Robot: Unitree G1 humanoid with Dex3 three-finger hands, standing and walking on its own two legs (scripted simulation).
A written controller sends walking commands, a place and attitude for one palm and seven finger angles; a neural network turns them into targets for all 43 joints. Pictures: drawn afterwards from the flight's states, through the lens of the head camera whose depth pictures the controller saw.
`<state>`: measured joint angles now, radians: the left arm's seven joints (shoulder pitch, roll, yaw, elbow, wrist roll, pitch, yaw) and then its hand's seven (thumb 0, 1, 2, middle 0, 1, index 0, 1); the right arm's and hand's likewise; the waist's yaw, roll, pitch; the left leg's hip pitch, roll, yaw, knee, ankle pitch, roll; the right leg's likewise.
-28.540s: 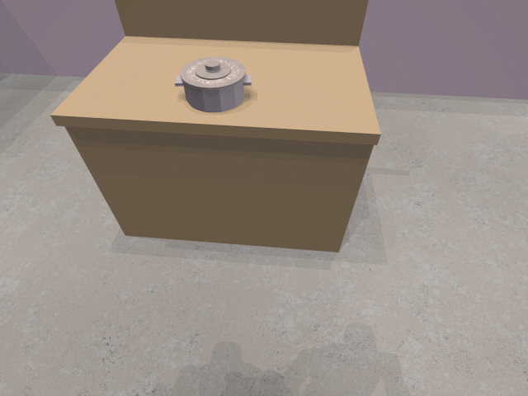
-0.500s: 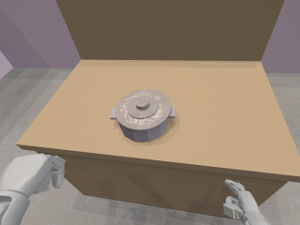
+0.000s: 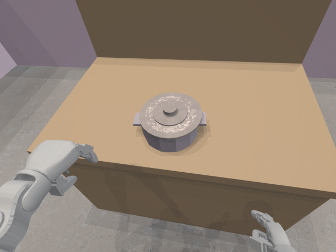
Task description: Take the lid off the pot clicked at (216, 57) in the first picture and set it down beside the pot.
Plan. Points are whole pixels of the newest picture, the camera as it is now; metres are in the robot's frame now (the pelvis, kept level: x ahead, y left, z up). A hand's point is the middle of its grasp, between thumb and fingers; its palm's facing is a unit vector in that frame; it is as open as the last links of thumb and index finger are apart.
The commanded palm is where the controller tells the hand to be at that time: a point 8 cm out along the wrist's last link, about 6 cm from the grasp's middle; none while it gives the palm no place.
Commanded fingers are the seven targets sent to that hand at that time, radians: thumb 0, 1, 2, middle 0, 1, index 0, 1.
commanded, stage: reach forward and open the fingers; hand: left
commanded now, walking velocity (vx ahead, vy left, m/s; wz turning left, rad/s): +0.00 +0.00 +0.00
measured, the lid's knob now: (169, 108) +0.52 +0.05 +0.02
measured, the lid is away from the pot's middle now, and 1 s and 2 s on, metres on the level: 0.01 0.01 0.01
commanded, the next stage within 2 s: move the open hand above the knob in 0.32 s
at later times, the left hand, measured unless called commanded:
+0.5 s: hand (57, 158) +0.29 +0.29 +0.09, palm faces -0.21 -0.04 -0.98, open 10.3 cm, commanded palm +0.28 +0.27 +0.15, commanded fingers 0.00 -0.29 1.34 -0.81 -0.08 -0.81 -0.08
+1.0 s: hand (99, 138) +0.35 +0.21 +0.09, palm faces -0.18 -0.04 -0.98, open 10.3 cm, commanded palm +0.34 +0.20 +0.15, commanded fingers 0.00 -0.29 1.34 -0.81 -0.08 -0.81 -0.08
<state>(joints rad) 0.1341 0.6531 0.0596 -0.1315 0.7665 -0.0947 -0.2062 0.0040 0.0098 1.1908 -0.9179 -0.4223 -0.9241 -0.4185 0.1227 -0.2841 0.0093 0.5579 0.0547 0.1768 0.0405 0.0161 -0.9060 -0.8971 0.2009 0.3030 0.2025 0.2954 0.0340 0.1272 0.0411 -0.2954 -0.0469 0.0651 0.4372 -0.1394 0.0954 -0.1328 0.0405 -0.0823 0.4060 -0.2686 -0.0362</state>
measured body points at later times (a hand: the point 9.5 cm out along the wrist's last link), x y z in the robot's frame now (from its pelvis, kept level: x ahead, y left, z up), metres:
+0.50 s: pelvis -0.01 +0.04 +0.00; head +0.02 +0.01 +0.44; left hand +0.30 +0.29 +0.14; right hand +0.19 -0.18 -0.11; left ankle +0.06 +0.06 -0.74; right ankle -0.03 -0.10 -0.74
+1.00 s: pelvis -0.02 +0.05 -0.01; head -0.01 +0.03 +0.44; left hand +0.35 +0.21 +0.14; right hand +0.17 -0.16 -0.12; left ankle +0.06 +0.06 -0.74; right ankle -0.03 -0.10 -0.74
